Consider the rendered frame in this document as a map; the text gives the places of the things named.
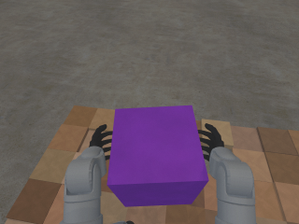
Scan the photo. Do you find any robot right forearm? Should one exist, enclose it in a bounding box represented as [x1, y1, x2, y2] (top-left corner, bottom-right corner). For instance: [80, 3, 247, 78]
[209, 147, 257, 224]

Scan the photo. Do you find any right robot hand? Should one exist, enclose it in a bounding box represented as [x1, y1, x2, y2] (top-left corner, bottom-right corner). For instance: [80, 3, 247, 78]
[197, 123, 224, 161]

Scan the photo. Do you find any robot left forearm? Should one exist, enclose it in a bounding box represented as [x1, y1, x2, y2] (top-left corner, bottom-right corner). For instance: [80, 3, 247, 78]
[59, 146, 107, 224]

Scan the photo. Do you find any carton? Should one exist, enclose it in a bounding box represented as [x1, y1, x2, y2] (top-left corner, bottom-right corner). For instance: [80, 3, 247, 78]
[107, 105, 209, 207]

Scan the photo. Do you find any left robot hand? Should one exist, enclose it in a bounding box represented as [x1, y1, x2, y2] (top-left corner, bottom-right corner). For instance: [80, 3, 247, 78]
[89, 124, 113, 160]

